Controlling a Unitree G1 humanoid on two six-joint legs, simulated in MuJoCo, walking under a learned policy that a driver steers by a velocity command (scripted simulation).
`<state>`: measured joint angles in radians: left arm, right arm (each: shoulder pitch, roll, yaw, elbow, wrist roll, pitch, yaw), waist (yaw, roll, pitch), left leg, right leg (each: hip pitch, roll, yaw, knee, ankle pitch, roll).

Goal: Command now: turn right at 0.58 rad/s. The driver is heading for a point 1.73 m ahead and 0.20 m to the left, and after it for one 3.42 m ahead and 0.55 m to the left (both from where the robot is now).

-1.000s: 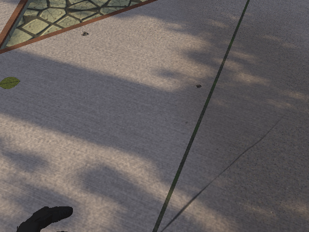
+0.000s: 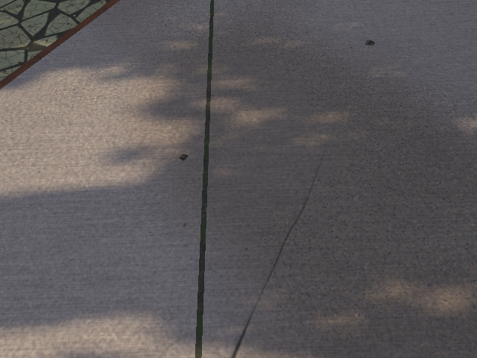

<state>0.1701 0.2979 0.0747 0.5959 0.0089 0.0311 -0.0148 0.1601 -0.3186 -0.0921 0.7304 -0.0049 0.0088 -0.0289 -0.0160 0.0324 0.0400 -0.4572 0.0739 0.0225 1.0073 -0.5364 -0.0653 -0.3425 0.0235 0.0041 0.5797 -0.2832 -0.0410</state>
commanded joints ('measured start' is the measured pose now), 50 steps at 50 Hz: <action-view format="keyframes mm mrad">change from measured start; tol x8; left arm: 1 12 170 47 -64 -13 -33 13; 50 50 17 5 26 4 -28 48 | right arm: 1 -60 -109 -28 -87 -3 -10 -19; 50 5 4 38 -70 -4 -54 28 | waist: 1 32 -138 -133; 17 -3 -159 -104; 20 106 148 -141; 34 12 -43 -65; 50 22 -30 -58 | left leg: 1 -259 -15 -95 186 57 7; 7 -136 -46 -81 4 211 -17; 15 83 -54 -61 -327 169 9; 18 312 -27 -82 -623 462 51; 19 390 94 -187 -621 654 93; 21 237 136 -248 -634 493 204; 24 217 41 -164 -613 324 119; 50 220 -22 -111 -566 366 110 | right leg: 1 260 -272 331 -210 512 -199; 17 85 -175 349 -174 242 -151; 20 22 4 150 -66 -50 5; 25 75 -19 158 -97 89 17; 50 133 -39 177 -98 202 39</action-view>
